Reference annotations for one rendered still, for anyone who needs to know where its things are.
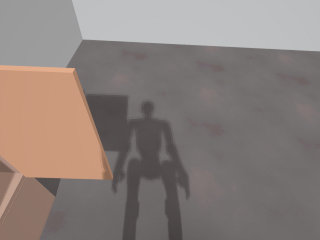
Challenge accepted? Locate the cupboard door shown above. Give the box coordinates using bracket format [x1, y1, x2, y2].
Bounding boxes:
[0, 65, 113, 180]

